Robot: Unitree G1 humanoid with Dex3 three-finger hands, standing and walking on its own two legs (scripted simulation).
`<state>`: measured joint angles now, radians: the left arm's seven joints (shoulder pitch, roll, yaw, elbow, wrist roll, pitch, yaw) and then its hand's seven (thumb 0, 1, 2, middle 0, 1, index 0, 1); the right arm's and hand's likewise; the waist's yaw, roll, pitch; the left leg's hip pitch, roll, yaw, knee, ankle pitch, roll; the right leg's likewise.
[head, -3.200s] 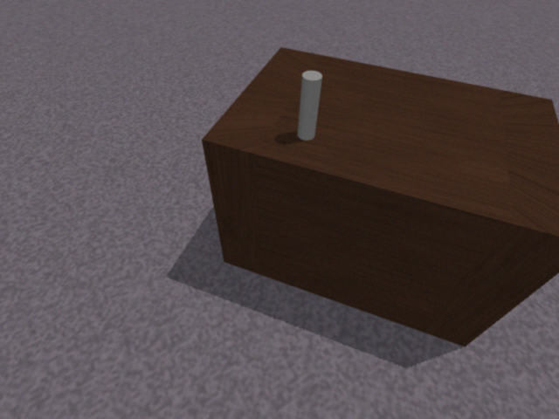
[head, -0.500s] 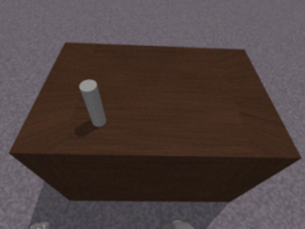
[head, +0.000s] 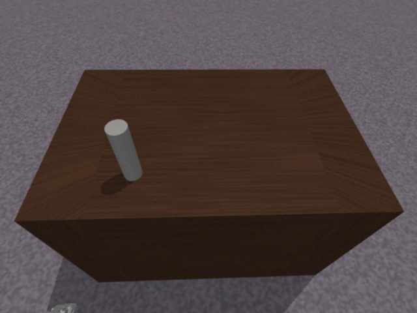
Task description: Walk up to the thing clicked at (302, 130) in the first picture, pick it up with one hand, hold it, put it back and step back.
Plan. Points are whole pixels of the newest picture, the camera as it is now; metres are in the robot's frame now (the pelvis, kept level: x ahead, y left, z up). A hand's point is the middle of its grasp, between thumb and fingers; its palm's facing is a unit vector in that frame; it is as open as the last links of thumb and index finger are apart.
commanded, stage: walk up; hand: left
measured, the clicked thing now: (125, 152) +0.47 +0.22 -0.03
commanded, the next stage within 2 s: stand in 0.34 s
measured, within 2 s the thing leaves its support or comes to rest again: neither
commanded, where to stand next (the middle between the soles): +0.04 -0.01 m, yaw +3 degrees
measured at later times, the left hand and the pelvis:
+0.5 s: hand out of the picture +0.10 +0.25 -0.14, palm faces -0.03 -0.94 -0.35, open 7.4 cm; pelvis +0.02 +0.00 +0.01, yaw +1 degrees
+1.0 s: hand out of the picture +0.11 +0.25 -0.14, palm faces +0.01 -0.94 -0.35, open 7.4 cm; pelvis +0.04 +0.00 +0.01, yaw +2 degrees
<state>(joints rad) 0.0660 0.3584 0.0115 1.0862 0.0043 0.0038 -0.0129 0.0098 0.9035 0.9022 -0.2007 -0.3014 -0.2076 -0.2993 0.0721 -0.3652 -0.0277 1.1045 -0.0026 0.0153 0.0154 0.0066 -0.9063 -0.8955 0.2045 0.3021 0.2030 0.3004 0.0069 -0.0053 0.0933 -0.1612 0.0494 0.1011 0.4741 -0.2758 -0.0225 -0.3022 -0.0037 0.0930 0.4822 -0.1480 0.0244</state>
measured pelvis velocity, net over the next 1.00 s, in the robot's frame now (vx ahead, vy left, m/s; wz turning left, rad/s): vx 0.04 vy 0.00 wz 0.04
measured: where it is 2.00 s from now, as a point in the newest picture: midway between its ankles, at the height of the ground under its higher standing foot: outside the picture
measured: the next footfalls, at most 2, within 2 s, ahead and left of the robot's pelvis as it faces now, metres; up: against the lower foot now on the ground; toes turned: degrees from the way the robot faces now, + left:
none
